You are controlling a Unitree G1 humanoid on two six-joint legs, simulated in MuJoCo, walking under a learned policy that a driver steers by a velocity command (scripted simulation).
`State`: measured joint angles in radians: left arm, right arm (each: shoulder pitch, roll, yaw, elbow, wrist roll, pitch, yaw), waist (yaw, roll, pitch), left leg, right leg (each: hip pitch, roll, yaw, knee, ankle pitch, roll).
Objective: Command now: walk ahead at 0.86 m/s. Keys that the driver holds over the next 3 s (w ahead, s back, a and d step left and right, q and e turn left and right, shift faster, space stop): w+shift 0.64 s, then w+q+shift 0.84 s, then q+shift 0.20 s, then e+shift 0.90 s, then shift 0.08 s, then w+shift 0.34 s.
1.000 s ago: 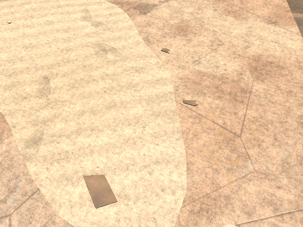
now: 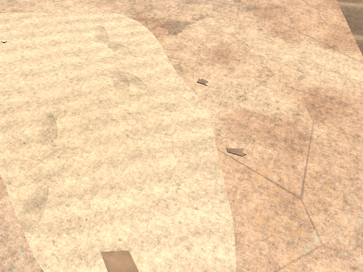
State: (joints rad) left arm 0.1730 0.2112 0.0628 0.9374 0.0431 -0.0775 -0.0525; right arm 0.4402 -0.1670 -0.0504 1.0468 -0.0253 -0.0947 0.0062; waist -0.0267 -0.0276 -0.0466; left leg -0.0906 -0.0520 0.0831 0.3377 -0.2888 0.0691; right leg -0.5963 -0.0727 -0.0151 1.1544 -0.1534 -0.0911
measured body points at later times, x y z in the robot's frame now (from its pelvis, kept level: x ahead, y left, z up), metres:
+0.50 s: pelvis +0.42 -0.04 -0.01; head +0.43 -0.03 +0.44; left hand +0.38 +0.22 -0.15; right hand +0.53 -0.29 -0.13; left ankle +0.42 +0.11 -0.65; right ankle +0.39 -0.09 -0.74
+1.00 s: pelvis +0.91 +0.01 +0.00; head +0.93 +0.01 +0.44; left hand +1.07 +0.27 -0.09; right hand +0.89 -0.27 -0.14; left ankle +0.85 +0.04 -0.74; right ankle +1.03 -0.15 -0.66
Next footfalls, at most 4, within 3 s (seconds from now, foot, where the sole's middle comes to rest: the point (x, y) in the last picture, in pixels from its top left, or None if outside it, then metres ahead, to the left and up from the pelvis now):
0.28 right None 0.43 -0.09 -0.78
0.76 left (169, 191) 0.89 0.04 -0.78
1.20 right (186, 116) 1.36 -0.05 -0.78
1.64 left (118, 87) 1.60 0.33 -0.78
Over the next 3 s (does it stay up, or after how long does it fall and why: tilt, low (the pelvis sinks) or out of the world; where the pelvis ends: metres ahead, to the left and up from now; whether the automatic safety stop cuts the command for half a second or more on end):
stays up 1.75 0.34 0.01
